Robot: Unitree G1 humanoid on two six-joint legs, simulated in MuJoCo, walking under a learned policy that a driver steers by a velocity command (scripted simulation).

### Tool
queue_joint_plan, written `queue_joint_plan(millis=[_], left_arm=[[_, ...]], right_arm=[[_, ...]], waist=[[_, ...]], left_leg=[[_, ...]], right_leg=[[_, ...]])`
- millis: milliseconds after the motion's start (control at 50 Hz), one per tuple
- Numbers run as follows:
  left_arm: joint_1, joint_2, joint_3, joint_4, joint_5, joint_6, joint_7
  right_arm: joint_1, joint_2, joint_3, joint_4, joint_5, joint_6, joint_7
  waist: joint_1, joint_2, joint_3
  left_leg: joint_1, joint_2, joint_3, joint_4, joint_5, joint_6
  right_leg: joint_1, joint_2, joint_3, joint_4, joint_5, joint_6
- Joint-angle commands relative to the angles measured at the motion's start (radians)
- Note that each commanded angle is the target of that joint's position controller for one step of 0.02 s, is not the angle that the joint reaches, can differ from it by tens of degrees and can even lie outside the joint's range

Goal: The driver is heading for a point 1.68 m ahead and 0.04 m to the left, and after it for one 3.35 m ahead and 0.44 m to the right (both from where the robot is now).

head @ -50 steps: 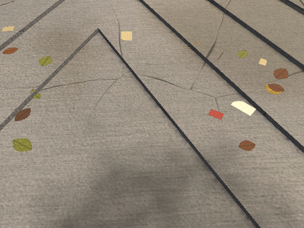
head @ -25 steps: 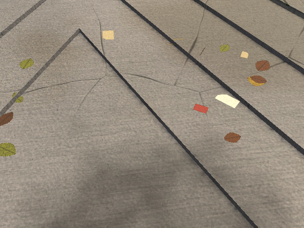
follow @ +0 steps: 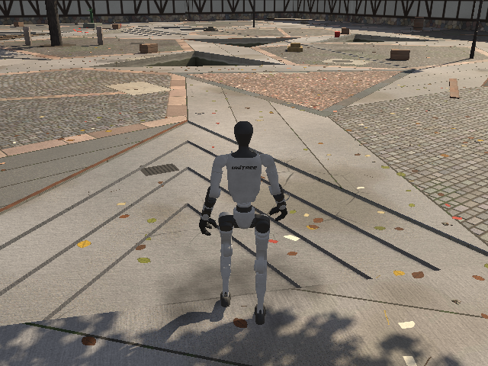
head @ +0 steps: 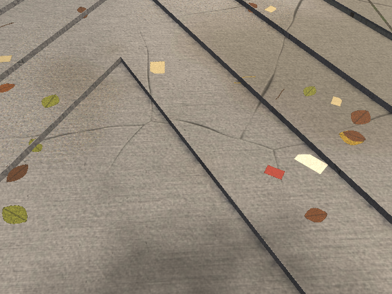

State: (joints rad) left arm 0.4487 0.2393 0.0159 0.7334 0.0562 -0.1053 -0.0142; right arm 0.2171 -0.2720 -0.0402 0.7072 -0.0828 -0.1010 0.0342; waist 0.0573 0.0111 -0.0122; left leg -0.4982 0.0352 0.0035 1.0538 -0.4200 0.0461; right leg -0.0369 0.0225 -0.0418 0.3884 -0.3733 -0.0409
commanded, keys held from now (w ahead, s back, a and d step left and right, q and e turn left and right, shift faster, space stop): w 0.54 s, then no key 0.46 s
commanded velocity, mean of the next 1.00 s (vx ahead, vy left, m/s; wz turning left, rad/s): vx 0.35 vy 0.00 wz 0.00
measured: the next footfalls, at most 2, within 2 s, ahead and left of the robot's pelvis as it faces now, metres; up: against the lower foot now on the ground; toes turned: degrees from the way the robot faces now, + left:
left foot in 0.32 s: +0.36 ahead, +0.19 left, -0.15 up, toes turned +3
right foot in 0.74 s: +0.62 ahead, -0.03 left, -0.15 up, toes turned +1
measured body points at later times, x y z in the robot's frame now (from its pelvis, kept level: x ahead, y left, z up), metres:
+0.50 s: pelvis +0.30 +0.10 -0.16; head +0.31 +0.11 +0.29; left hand +0.36 +0.36 -0.29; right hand +0.31 -0.16 -0.29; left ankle +0.32 +0.19 -0.89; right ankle +0.26 -0.03 -0.68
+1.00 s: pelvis +0.49 +0.06 -0.15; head +0.52 +0.05 +0.30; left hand +0.62 +0.30 -0.28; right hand +0.56 -0.20 -0.30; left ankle +0.50 +0.21 -0.87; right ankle +0.58 -0.03 -0.89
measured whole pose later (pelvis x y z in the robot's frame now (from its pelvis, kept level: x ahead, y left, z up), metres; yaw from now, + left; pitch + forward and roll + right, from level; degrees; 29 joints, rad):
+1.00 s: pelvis +0.49 +0.06 -0.15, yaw +1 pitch +1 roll +0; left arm 0.13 0.19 0.04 0.86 0.02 -0.02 0.01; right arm 0.18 -0.26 -0.05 0.99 0.00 0.03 -0.04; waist -0.01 0.03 0.03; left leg -0.39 0.05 -0.04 0.73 -0.39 -0.03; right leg -0.39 0.04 -0.03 0.45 -0.09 -0.05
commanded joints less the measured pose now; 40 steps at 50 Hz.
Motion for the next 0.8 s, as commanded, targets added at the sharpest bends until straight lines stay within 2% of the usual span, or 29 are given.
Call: queue_joint_plan(millis=[20,40,80,100,140,160,180,200,220,260,280,300,320,340,360,380,400,420,440,460,480,520,540,620,680,740,760,780,800], left_arm=[[-0.043,0.117,0.02,-0.056,-0.002,0.015,0.005],[-0.064,0.137,0.021,-0.067,0.037,0.022,0.006],[-0.156,0.187,0.029,-0.086,0.049,0.008,-0.005],[0.002,0.169,0.026,0.01,0.05,-0.012,0.01],[0.314,0.063,0.007,0.14,-0.001,-0.015,0.048],[0.346,0.049,0.002,0.149,-0.025,-0.004,0.055],[0.295,0.051,-0.013,0.131,-0.002,0.015,0.036],[0.268,0.093,-0.016,0.133,0.045,0.026,0.002],[0.17,0.104,-0.02,0.105,0.052,0.021,-0.02],[0.081,0.147,-0.011,0.088,0.026,0.004,-0.028],[0.008,0.22,0.054,0.102,-0.127,0.037,0.026],[0.04,0.229,0.048,0.137,-0.114,0.049,0.042],[0.091,0.168,0.044,0.182,-0.105,0.042,0.048],[0.324,-0.003,0.007,0.217,-0.117,0.021,0.04],[0.361,0.023,0.002,0.181,-0.141,-0.013,0.039],[0.223,0.041,0.008,0.108,-0.161,-0.014,0.05],[0.026,0.077,0.015,0.058,-0.138,-0.001,0.074],[0.01,0.044,0.013,0.028,-0.141,0.01,0.088],[-0.007,0.035,0.006,0.016,-0.105,0.028,0.09],[-0.024,0.04,0.012,0.031,-0.094,0.047,0.081],[-0.057,0.035,0.023,0.023,-0.103,0.057,0.074],[-0.143,0.058,0.036,-0.007,-0.066,0.046,0.068],[-0.168,0.049,0.039,-0.005,-0.046,0.04,0.063],[-0.327,0.003,0.023,-0.04,-0.069,0.023,0.029],[-0.411,0.032,0.036,-0.061,-0.062,0.024,0.01],[-0.356,0.077,0.057,-0.041,-0.045,0.025,0.004],[-0.269,0.13,0.076,-0.012,-0.037,0.024,0.011],[-0.183,0.183,0.086,0.006,-0.024,0.027,0.013],[-0.133,0.137,0.075,0.024,-0.047,0.04,0.009]], right_arm=[[-0.144,0.013,0.016,-0.089,0.004,-0.006,0.021],[-0.075,0.028,0.021,-0.069,-0.005,-0.016,0.038],[0.036,-0.036,0.008,-0.057,-0.002,-0.026,0.05],[-0.12,-0.04,0.015,-0.099,0.004,-0.023,0.037],[-0.312,0.006,0.033,-0.126,0.003,-0.013,0.009],[-0.35,0.047,0.053,-0.101,0.0,-0.005,0.012],[-0.307,0.081,0.073,-0.064,0.003,0.014,0.018],[-0.311,0.08,0.074,-0.071,0.009,0.027,0.028],[-0.255,0.022,0.058,-0.068,0.014,0.035,0.033],[-0.13,-0.111,0.014,-0.02,-0.001,0.051,0.022],[-0.007,-0.179,-0.041,0.02,0.173,0.042,0.011],[0.166,-0.183,-0.048,0.079,0.174,0.034,0.003],[0.351,-0.208,-0.06,0.146,0.141,0.038,-0.001],[0.403,-0.24,-0.044,0.17,0.074,0.023,0.016],[0.42,-0.246,-0.059,0.179,0.088,0.045,0.023],[0.379,-0.203,-0.056,0.204,0.105,0.063,0.016],[0.229,-0.09,-0.023,0.195,0.122,0.073,0.002],[0.149,-0.14,-0.03,0.195,0.109,0.061,-0.013],[0.087,-0.117,-0.019,0.181,0.098,0.039,-0.011],[0.029,-0.061,-0.003,0.172,0.079,0.019,0.006],[-0.034,-0.02,0.012,0.185,0.078,0.003,0.008],[-0.024,-0.064,0.004,0.195,0.066,-0.01,-0.016],[0.003,-0.09,-0.001,0.206,0.055,-0.01,-0.031],[0.098,-0.14,-0.019,0.24,0.1,0.008,-0.057],[0.146,-0.124,-0.025,0.269,0.107,0.034,-0.057],[0.124,-0.127,-0.036,0.271,0.1,0.059,-0.05],[0.15,-0.112,-0.035,0.268,0.09,0.059,-0.049],[0.258,-0.031,-0.01,0.275,0.074,0.049,-0.041],[0.3,0.009,0.016,0.29,0.076,0.049,-0.033]], waist=[[-0.004,-0.076,0.084],[-0.035,-0.099,0.065],[-0.111,-0.069,0.059],[-0.004,-0.077,0.114],[0.169,-0.041,0.148],[0.206,0.011,0.151],[0.165,-0.003,0.148],[0.126,-0.059,0.163],[0.052,-0.074,0.181],[-0.021,0.015,0.195],[-0.109,0.021,0.159],[-0.189,0.045,0.01],[-0.256,0.104,-0.091],[-0.152,0.397,-0.292],[-0.167,0.465,-0.457],[-0.158,0.346,-0.41],[-0.138,0.084,-0.193],[-0.077,0.131,-0.157],[-0.049,0.04,-0.121],[-0.015,-0.039,-0.058],[0.026,0.015,0.037],[0.013,0.073,0.118],[0.002,0.092,0.097],[-0.063,0.027,0.051],[-0.098,0.016,0.046],[-0.057,0.018,-0.014],[-0.038,-0.032,-0.081],[-0.065,-0.15,-0.241],[-0.033,-0.246,-0.369]], left_leg=[[-0.093,0.01,0.046,-0.192,0.097,-0.033],[0.063,-0.001,0.033,-0.055,0.278,-0.023],[0.228,-0.034,0.06,-0.061,0.316,-0.01],[-0.201,0.089,-0.151,-0.217,0.544,-0.028],[-0.768,0.137,-0.145,-0.444,0.545,-0.072],[-0.691,0.134,-0.09,-0.637,0.64,-0.08],[-0.314,0.111,-0.018,-0.731,0.853,-0.061],[-0.014,0.085,0.022,-0.586,1.003,-0.034],[0.128,0.099,-0.007,-0.472,0.976,-0.023],[0.198,0.112,-0.022,-0.522,0.825,-0.022],[0.233,0.043,-0.086,-0.619,0.672,-0.016],[0.458,0.027,0.01,-0.606,0.774,-0.02],[0.735,0.112,-0.011,-0.521,1.007,0.014],[1.066,0.275,-0.23,-0.278,1.286,0.128],[1.083,0.335,-0.467,-0.414,1.006,0.237],[0.976,0.384,-0.601,-0.638,0.443,0.274],[0.749,0.311,-0.554,-0.782,0.189,0.216],[0.587,0.397,-0.624,-0.805,0.137,0.283],[0.421,0.417,-0.651,-0.808,0.186,0.293],[0.229,0.381,-0.536,-0.805,0.104,0.26],[0.105,0.31,-0.431,-0.848,0.035,0.195],[-0.027,0.158,-0.183,-0.903,0.264,0.165],[-0.03,0.126,-0.123,-0.892,0.389,0.174],[0.169,0.152,-0.082,-0.883,0.676,0.169],[0.342,0.166,-0.078,-0.8,0.668,0.126],[0.406,0.142,-0.082,-0.634,0.718,0.087],[0.373,0.072,-0.05,-0.499,0.694,0.049],[0.14,0.003,-0.032,-0.277,0.368,-0.007],[0.0,-0.062,-0.031,-0.036,-0.191,-0.061]], right_leg=[[-0.046,-0.209,0.161,-0.205,0.261,-0.182],[-0.199,-0.187,0.117,-0.141,0.33,-0.166],[-0.372,-0.186,0.08,-0.053,0.418,-0.167],[-0.002,-0.227,0.162,0.006,0.245,-0.154],[0.536,-0.316,0.298,0.144,0.178,-0.159],[0.454,-0.255,0.243,0.165,0.133,-0.142],[0.114,-0.174,0.16,0.144,0.075,-0.121],[-0.199,-0.173,0.17,0.073,0.003,-0.138],[-0.37,-0.182,0.179,0.065,-0.058,-0.137],[-0.334,-0.179,0.164,0.192,-0.132,-0.085],[-0.227,-0.155,0.166,0.409,0.188,-0.063],[-0.225,-0.124,0.096,0.696,0.321,-0.01],[-0.408,-0.033,0.05,1.107,0.016,0.071],[-0.742,0.067,0.188,1.626,-0.514,0.103],[-0.807,0.062,0.248,1.721,-0.436,0.099],[-0.926,0.006,0.162,1.701,-0.336,0.089],[-0.976,-0.059,0.041,1.595,-0.192,0.071],[-0.973,-0.079,0.045,1.636,-0.102,0.071],[-0.901,-0.126,0.074,1.623,-0.09,0.069],[-0.81,-0.183,0.152,1.443,-0.016,0.024],[-0.791,-0.205,0.179,1.243,0.082,-0.005],[-0.659,-0.182,0.134,0.819,0.268,0.034],[-0.586,-0.168,0.106,0.685,0.37,0.054],[-0.463,-0.089,0.061,0.281,0.543,0.07],[-0.475,-0.068,0.073,0.151,0.556,0.034],[-0.34,-0.036,0.06,0.066,0.478,-0.015],[-0.175,-0.064,0.082,0.052,0.76,-0.042],[0.198,-0.238,0.246,0.158,1.082,-0.156],[0.329,-0.399,0.438,0.12,1.039,-0.277]])
Keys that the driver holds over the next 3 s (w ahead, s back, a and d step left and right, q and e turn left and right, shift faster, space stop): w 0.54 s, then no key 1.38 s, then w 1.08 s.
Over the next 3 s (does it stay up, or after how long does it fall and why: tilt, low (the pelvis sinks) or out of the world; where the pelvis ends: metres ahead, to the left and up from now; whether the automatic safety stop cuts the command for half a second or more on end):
stays up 1.01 0.12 -0.14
